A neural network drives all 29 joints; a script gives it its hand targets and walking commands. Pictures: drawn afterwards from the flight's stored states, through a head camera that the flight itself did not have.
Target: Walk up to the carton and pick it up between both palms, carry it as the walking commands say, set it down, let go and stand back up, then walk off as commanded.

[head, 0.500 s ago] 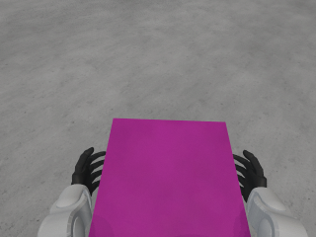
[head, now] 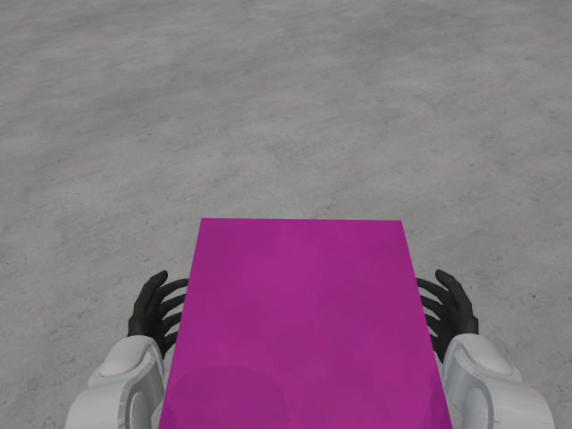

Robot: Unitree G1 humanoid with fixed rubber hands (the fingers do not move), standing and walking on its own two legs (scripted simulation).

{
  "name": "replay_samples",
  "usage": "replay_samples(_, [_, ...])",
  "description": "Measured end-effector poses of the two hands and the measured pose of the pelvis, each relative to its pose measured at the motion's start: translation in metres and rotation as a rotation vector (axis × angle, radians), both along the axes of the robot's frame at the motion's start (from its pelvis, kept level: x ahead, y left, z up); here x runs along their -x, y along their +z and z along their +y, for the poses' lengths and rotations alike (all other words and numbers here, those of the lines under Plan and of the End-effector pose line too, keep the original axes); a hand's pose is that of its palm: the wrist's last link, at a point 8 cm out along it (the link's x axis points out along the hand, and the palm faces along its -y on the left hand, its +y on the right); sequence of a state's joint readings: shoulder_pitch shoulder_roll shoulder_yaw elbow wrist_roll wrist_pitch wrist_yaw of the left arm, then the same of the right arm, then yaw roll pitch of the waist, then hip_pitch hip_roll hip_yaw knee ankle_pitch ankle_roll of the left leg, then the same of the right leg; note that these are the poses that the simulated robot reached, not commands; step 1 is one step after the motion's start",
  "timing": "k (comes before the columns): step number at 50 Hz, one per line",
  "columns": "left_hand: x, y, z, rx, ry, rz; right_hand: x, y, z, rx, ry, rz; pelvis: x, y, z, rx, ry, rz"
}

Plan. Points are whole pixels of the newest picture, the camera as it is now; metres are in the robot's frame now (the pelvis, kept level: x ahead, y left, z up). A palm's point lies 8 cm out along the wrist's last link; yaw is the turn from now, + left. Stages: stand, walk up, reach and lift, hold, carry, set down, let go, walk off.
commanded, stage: carry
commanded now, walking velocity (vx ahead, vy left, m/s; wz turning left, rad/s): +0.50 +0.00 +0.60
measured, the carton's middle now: (299, 344) +0.26 +0.01 +0.01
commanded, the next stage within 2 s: none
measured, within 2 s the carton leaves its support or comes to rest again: neither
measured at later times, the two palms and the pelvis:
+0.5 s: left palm (151, 181) +0.53 +0.29 +0.07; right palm (337, 160) +0.59 -0.06 +0.07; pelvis +0.33 +0.08 -0.01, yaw +11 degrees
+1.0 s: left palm (128, 115) +0.72 +0.39 +0.09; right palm (263, 74) +0.93 +0.11 +0.08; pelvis +0.64 +0.12 +0.00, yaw +35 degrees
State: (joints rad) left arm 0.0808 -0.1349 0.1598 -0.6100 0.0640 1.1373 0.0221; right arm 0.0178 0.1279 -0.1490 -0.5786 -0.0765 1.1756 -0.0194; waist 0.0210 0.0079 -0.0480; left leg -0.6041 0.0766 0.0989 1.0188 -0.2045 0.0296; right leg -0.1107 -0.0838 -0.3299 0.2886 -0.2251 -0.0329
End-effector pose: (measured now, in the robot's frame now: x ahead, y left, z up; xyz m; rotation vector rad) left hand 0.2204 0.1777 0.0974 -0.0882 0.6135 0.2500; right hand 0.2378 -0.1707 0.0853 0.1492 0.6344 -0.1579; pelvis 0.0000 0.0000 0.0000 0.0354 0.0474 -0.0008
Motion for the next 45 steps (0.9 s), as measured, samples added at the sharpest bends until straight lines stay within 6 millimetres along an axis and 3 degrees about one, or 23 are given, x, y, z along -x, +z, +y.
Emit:
replay_samples(4, [-0.038, 0.004, 0.010, -0.005, 0.055, -0.004, -0.056, 0.001, 0.011, -0.007, 0.053, -0.004, -0.048, 0.001, 0.000, -0.021, 0.033, -0.013])
replay_samples(7, [-0.077, 0.004, 0.017, -0.014, 0.066, -0.010, -0.098, -0.003, 0.019, -0.016, 0.064, -0.011, -0.088, -0.003, 0.006, -0.029, 0.050, -0.015])
replay_samples(15, [-0.213, -0.025, 0.049, -0.023, 0.012, -0.022, -0.217, -0.031, 0.049, -0.019, 0.011, -0.023, -0.218, -0.038, 0.047, -0.022, 0.059, -0.029])
replay_samples(18, [-0.257, -0.036, 0.066, -0.008, 0.013, 0.028, -0.260, -0.038, 0.066, -0.007, 0.012, 0.028, -0.254, -0.035, 0.061, -0.004, 0.103, 0.003])
replay_samples(26, [-0.318, -0.029, 0.114, 0.036, 0.149, 0.030, -0.371, -0.014, 0.121, 0.042, 0.150, 0.028, -0.343, -0.009, 0.077, 0.050, 0.212, 0.038])
replay_samples(33, [-0.371, -0.017, 0.144, 0.053, 0.312, -0.025, -0.475, 0.003, 0.166, 0.053, 0.308, -0.029, -0.437, -0.005, 0.081, 0.060, 0.322, 0.023])
replay_samples(40, [-0.463, -0.022, 0.158, 0.008, 0.364, -0.044, -0.587, -0.013, 0.187, 0.037, 0.380, -0.059, -0.542, -0.027, 0.089, 0.059, 0.436, 0.020])
replay_samples(45, [-0.486, -0.018, 0.182, 0.011, 0.474, 0.023, -0.643, -0.013, 0.228, 0.025, 0.483, 0.010, -0.592, -0.012, 0.100, 0.046, 0.546, 0.021])
